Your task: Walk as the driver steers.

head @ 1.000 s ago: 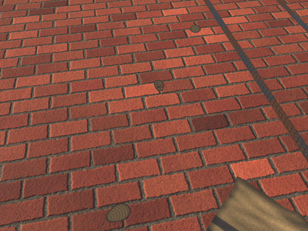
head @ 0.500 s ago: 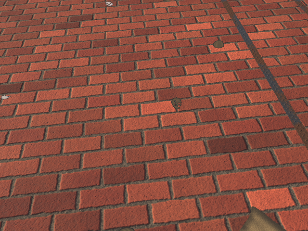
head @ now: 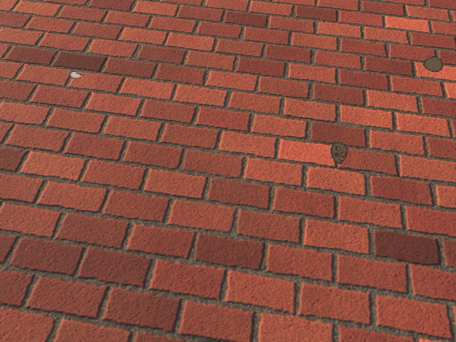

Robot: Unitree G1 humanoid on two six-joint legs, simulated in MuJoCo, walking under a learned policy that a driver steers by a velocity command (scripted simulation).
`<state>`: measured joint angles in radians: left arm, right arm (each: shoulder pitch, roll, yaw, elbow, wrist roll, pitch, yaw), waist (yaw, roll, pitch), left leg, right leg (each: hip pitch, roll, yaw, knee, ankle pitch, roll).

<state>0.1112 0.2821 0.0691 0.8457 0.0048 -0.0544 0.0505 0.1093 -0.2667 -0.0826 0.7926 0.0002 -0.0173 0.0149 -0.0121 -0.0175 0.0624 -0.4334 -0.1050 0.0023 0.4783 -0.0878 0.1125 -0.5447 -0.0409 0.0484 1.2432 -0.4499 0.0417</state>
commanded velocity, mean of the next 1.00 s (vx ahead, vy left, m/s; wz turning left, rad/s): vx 0.10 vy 0.00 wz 0.56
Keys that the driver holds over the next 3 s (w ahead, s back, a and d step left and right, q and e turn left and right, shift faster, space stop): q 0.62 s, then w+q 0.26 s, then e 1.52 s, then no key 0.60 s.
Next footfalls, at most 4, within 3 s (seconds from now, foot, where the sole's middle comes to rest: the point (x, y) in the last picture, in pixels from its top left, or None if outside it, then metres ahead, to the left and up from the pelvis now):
0.34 right None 0.15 -0.16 -0.77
0.78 left None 0.03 0.09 -0.77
1.20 right None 0.36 0.06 -0.77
1.62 left None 0.25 0.27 -0.77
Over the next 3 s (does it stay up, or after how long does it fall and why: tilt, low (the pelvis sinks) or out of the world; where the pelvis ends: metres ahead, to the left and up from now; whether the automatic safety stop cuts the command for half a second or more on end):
stays up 0.22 0.09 0.01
